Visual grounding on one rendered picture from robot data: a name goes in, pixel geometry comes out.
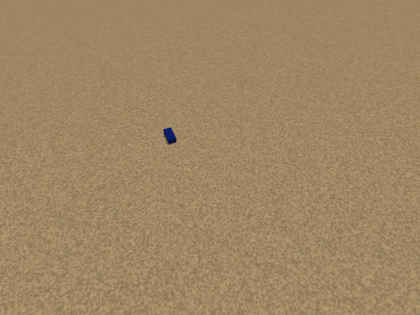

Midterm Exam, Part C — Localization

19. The small box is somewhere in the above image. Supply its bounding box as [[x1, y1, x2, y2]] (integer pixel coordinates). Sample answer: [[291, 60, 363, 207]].
[[163, 127, 177, 144]]

